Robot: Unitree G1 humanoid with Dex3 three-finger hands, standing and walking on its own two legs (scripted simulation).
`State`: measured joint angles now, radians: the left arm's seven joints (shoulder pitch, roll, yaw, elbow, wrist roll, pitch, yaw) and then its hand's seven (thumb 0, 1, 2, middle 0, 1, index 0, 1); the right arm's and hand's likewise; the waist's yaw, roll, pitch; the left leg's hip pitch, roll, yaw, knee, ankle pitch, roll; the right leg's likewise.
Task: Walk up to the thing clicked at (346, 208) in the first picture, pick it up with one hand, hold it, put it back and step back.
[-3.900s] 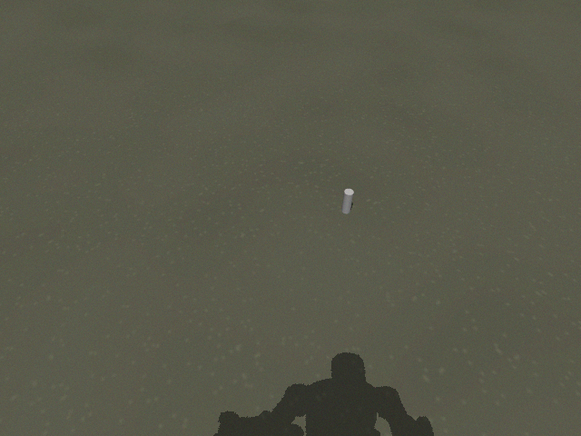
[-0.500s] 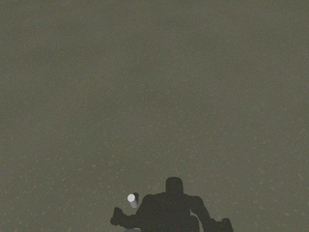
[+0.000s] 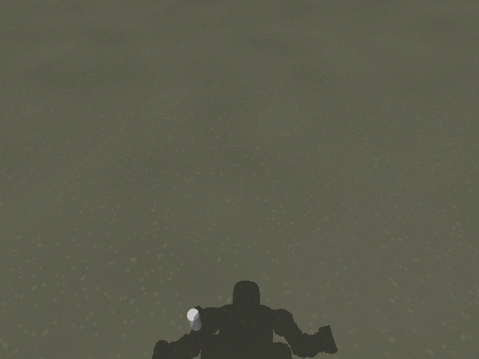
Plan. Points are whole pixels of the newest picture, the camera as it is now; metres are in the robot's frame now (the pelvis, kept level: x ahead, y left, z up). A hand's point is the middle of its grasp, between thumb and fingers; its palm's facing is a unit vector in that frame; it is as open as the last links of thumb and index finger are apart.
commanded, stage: walk up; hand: left
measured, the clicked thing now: (194, 320) +0.40 +0.19 -0.70
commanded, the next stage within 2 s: none
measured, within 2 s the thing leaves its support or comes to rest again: neither
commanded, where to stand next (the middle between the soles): +0.06 -0.01 m, yaw -1 degrees
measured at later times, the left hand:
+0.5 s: hand out of the picture +0.12 +0.25 -0.14, palm faces -0.02 -0.95 -0.32, open 7.4 cm
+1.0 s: hand out of the picture +0.10 +0.26 -0.14, palm faces -0.01 -0.95 -0.33, open 7.4 cm
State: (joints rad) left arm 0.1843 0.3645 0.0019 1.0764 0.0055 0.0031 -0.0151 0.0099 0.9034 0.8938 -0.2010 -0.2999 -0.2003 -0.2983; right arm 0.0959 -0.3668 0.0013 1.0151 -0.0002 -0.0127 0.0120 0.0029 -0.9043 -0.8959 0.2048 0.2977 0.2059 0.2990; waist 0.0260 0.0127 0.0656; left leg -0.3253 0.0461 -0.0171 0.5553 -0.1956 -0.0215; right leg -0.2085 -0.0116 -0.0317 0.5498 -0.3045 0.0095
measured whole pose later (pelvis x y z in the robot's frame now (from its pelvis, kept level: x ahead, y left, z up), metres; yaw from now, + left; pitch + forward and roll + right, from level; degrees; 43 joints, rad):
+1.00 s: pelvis +0.03 +0.01 +0.02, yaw -1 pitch -2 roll +0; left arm 0.09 0.34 0.01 1.17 0.01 0.01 -0.01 0.01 0.90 0.89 -0.20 -0.30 -0.20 -0.30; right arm 0.07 -0.34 -0.01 1.16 0.00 -0.02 0.01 0.00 -0.91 -0.90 0.20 0.30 0.21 0.30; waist 0.00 0.00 0.04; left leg -0.18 0.03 0.01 0.33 -0.12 -0.02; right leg -0.06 -0.03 -0.02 0.31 -0.21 0.03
